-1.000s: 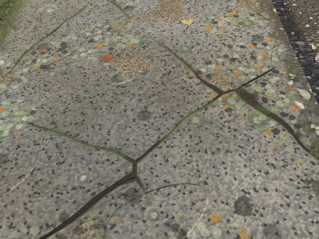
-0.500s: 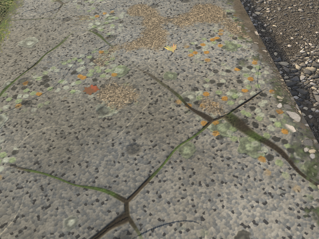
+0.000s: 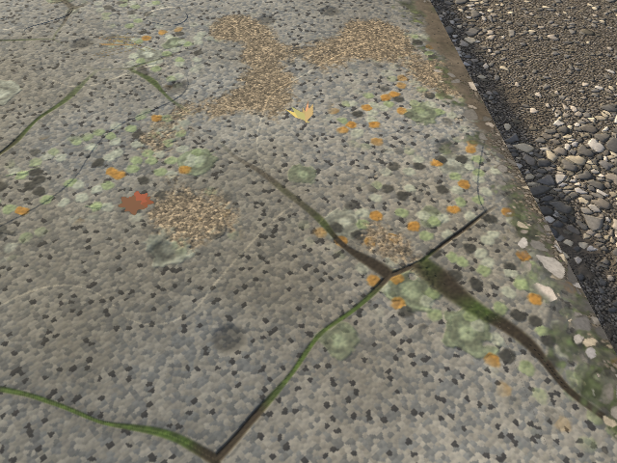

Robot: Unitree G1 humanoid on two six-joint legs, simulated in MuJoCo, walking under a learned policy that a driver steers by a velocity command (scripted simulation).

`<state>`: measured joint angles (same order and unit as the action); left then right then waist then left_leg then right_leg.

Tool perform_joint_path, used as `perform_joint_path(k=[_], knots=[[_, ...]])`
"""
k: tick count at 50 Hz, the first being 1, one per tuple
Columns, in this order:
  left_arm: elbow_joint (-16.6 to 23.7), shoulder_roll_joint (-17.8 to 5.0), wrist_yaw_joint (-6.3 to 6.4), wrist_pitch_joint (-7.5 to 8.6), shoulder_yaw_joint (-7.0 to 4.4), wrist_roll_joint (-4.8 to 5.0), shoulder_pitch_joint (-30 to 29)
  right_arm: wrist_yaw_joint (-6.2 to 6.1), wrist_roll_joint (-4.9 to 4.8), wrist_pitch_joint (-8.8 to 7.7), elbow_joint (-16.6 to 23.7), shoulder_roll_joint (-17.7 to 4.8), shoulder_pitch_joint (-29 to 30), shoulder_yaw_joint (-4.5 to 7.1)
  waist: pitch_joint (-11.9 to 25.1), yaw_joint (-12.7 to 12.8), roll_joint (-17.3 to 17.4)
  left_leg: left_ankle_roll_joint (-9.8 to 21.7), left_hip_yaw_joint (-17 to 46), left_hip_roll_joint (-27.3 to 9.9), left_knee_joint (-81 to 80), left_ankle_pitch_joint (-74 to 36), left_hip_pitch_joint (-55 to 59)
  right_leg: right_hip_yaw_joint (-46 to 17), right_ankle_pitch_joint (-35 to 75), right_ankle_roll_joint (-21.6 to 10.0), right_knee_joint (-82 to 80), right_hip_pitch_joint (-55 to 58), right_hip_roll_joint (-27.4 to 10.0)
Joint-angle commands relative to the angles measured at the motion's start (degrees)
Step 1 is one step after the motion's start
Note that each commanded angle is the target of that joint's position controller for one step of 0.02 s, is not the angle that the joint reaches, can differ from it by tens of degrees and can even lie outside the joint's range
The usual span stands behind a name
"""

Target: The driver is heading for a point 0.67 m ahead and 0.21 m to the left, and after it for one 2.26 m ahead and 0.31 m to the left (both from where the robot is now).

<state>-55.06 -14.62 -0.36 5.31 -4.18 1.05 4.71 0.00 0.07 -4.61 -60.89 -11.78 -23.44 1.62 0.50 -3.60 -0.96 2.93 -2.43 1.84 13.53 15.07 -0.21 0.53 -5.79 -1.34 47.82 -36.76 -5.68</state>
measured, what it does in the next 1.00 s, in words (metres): walks ahead, turning left: right foot, then left foot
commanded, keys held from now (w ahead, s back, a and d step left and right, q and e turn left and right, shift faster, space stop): w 0.04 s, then w+q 0.86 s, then w+e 0.10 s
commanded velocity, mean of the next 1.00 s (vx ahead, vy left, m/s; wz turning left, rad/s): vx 0.49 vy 0.00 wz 0.41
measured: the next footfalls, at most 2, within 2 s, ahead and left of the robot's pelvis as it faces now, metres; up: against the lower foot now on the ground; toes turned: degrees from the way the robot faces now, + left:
right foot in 0.20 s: +0.31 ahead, -0.15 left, +0.00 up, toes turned +1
left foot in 0.74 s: +0.54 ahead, +0.17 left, +0.00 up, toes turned +24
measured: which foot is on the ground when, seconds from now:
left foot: down 0.00-0.22, up 0.24-0.72, down 0.74-1.00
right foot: up 0.00-0.18, down 0.20-0.74, up 0.76-1.00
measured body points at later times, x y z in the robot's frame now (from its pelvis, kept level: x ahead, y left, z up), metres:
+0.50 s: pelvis +0.28 -0.05 +0.00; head +0.29 -0.04 +0.45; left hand +0.25 +0.23 -0.14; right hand +0.46 -0.30 -0.12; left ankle +0.37 +0.14 -0.67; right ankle +0.27 -0.15 -0.75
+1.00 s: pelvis +0.54 +0.10 +0.00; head +0.56 +0.13 +0.45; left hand +0.58 +0.42 -0.11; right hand +0.72 -0.12 -0.11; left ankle +0.50 +0.15 -0.75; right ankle +0.73 -0.04 -0.67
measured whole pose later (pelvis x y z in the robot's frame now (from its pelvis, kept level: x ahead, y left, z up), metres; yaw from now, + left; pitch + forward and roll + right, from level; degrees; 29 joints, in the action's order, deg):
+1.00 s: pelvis +0.54 +0.10 +0.00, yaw +28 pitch +2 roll -1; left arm -47.6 -17.1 0.3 6.0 -4.2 -0.1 3.9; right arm 0.3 -0.4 -3.7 -47.3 -13.9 -17.5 4.4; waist -2.2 -2.1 -2.1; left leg 5.5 2.1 5.3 18.3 9.7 -9.9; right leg -3.0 -8.5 1.8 52.9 -37.8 -7.7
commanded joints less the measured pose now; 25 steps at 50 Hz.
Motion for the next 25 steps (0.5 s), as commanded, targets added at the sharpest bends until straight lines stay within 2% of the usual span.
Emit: perform_joint_path(k=[1,3,6,8,9,10,11,12,13,14,15,16,17,18,19,21,25], knots=[[5.69,-0.19,-0.78,0.52,1.04,0.15,-10.03,-0.95,-0.2,-0.58,2.42,-10.73,-0.27,1.92,-6.6,-0.27,5.28,7.49,6.57,-12.39,-7.78,-17.23,-5.55,2.51,7.94,0.89,-11.89,0.35,2.23],[7.07,-1.0,-1.26,0.45,1.24,0.38,-13.04,-0.91,-0.73,-0.57,1.35,-10.4,-2.8,2.11,-7.76,-0.94,5.18,7.65,7.03,-13.71,-7.99,-16.89,-4.5,1.92,9.88,0.4,-15.09,2.13,2.77],[8.64,-3.45,-1.82,0.88,0.75,0.51,-13.47,-1.08,-1.34,0.03,0.94,-10.41,-2.88,2.65,-7.59,1.21,5.13,6.79,8.55,-16.31,-4.26,-23.26,1.84,-0.48,7.58,-1.25,-19.08,2.91,3.04],[7.83,-6.54,-1.68,1.27,-0.55,0.39,-7.91,-1.08,-1.21,0.57,1.81,-11.79,-1.06,3.29,-2.84,4.96,6.73,5.56,8.47,-16.26,3.24,-38.69,3.63,0.78,4.05,-2.65,-19.42,12.53,5.43],[5.47,-8.74,-1.25,1.24,-1.86,0.45,0.62,-0.95,-0.93,0.93,2.3,-11.09,-0.26,3.07,2.45,9.19,6.92,4.2,7.06,-13.76,12.6,-44.2,1.38,1.75,3.34,-4.0,-19.52,24.18,6.69],[3.14,-11.74,-0.6,1.17,-3.0,-0.2,11.82,-0.79,-0.28,1.06,3.72,-9.55,0.73,2.39,10.3,13.75,5.92,2.31,5.83,-10.83,27.31,-34.78,-9.39,-4.21,2.24,-6.78,-16.38,42.31,0.46],[1.67,-17.12,-0.37,0.78,-4.25,-1.34,19.01,-0.3,-0.42,0.31,4.6,-1.49,-7.09,0.35,21.75,10.86,-7.85,-2.03,2.56,-1.43,50.9,-5.88,-31.51,-29.62,-10.29,-15.29,-19.82,65.11,-16.06],[1.68,-12.25,-0.51,0.59,-2.64,-1.26,18.65,-0.18,-1.92,-0.73,3.7,-3.31,-6.5,0.72,24.93,11.25,-11.89,-1.42,10.2,-0.03,60.93,17.32,-36.92,-43.4,-17.65,-16.13,-29.89,63.4,-19.15],[2.38,-8.72,-0.43,0.77,-1.54,-0.6,12.7,-0.34,-3.36,-1.17,5.73,-8.48,-0.41,2.36,13.71,10.28,-9.32,-0.52,10.13,-3.45,64.29,14.31,-41.84,-34.62,-20.33,-12.49,-31.81,54.33,-16.81],[3.41,-6.46,-0.36,0.99,-0.81,-0.49,7.5,-0.81,-3.38,-1.19,6.82,-9.07,3.12,2.64,7.26,8.5,-6.01,0.1,8.32,-6.48,63.09,8.95,-41.44,-26.44,-16.93,-10.41,-33.41,44.53,-15.14],[3.44,-4.59,-0.6,1.36,-0.3,-0.92,3.97,-1.25,-2.58,-0.85,7.06,-8.42,4.56,3.05,3.24,6.6,-3.51,0.32,7.87,-8.46,60.16,5.12,-38.59,-20.1,-11.9,-9.18,-35.6,35.77,-13.05],[3.21,-3.34,-0.76,1.75,0.03,-1.58,1.98,-1.41,-2.16,-0.01,6.72,-7.1,3.1,3.44,1.66,4.28,-4.69,0.59,8.42,-10.24,57.57,2.64,-34.54,-14.36,-8.68,-7.95,-37.4,30.12,-10.92],[2.77,-2.92,-0.88,1.79,0.01,-1.9,1.1,-1.31,-2.19,0.91,6.61,-5.4,1.69,3.42,0.91,2.87,-5.6,0.73,8.4,-10.88,56.34,1.87,-31.79,-10.96,-7.68,-7.62,-38.86,26.64,-9.9],[2.39,-2.97,-0.81,1.89,-0.11,-1.8,1.07,-1.28,-2.31,1.73,6.88,-4.18,1.51,3.42,0.01,2.26,-5.26,0.7,8.05,-11.26,55.4,1.76,-31.25,-8.2,-6.3,-7.94,-40.15,24.55,-9.61],[1.99,-3.73,-0.58,2.04,-0.33,-1.76,1.33,-1.36,-2.27,2.39,7.78,-4.03,2.58,3.56,-1.21,1.89,-4.84,0.47,7.92,-11.55,54.46,0.53,-32.32,-6.02,-5.01,-8.41,-41.38,23.28,-9.74],[1.53,-5.41,0.17,2.14,-0.78,-1.99,2.23,-1.44,-1.84,3.1,9.77,-5.1,5.96,4.02,-2.93,1.69,-3.38,-0.33,8.64,-11.85,51.07,-4.12,-36.48,-2.9,-3.08,-9.19,-42.83,23.44,-10.16],[1.32,-7.39,1.48,1.7,-1.22,-2.14,4.88,0.04,-1.34,2.45,12.09,-5.29,12.08,4.01,-4.01,2.95,-1.46,-1.23,7.32,-10.95,38.95,-15.75,-39.32,4.09,2.06,-8.36,-42.94,27.23,-9.1]])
